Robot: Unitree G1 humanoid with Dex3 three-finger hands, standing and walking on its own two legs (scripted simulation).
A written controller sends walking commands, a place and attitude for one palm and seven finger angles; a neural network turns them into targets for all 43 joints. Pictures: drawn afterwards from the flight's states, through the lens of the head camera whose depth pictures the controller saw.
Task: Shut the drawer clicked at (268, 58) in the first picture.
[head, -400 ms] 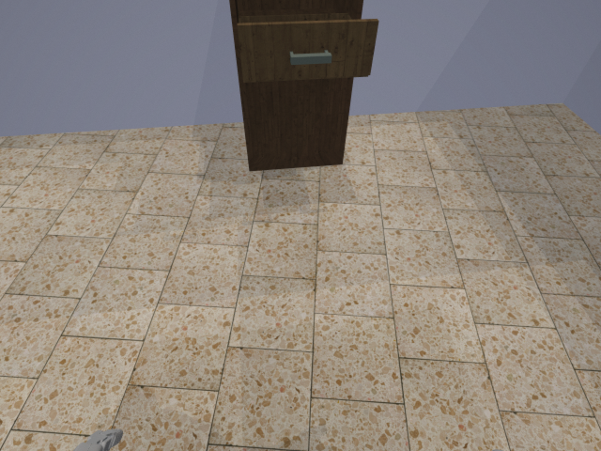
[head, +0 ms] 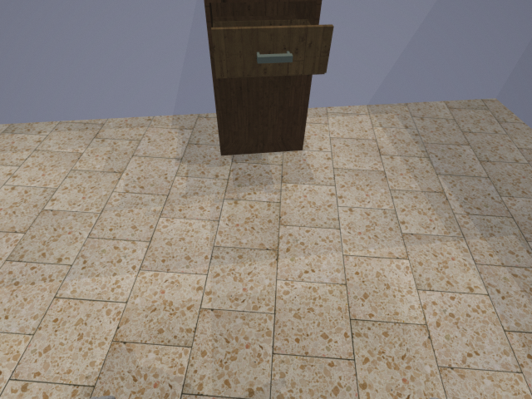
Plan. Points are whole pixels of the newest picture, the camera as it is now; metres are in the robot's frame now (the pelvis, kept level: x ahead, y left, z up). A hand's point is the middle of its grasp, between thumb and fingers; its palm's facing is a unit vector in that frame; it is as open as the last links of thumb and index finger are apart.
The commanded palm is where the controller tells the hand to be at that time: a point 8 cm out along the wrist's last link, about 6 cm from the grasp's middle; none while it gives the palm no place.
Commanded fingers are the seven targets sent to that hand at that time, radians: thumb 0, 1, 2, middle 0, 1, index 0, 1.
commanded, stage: stand and wait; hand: left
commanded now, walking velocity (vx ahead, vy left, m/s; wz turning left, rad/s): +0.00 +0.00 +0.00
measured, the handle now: (274, 56) +1.27 +0.06 -0.05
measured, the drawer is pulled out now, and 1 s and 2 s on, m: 0.28 0.28 0.28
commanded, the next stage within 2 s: look at it before walking up in 0.70 s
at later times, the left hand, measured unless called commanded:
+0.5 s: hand out of the picture +0.06 +0.24 -0.15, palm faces -0.02 -0.94 -0.34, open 7.4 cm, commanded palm none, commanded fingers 0.00 0.90 0.90 -0.20 -0.30 -0.20 -0.30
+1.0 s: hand out of the picture +0.06 +0.24 -0.15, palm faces -0.03 -0.94 -0.33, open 7.4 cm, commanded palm none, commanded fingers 0.00 0.90 0.90 -0.20 -0.30 -0.20 -0.30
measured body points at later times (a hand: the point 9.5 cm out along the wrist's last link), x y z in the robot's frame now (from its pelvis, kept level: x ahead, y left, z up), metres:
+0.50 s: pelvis -0.02 -0.01 +0.00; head -0.02 -0.01 +0.45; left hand +0.06 +0.29 -0.13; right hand +0.05 -0.30 -0.13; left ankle -0.01 +0.12 -0.74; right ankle -0.01 -0.12 -0.74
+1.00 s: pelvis -0.01 +0.00 +0.01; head -0.01 +0.00 +0.45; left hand +0.06 +0.29 -0.13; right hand +0.06 -0.30 -0.13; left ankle -0.01 +0.12 -0.74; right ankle -0.01 -0.12 -0.74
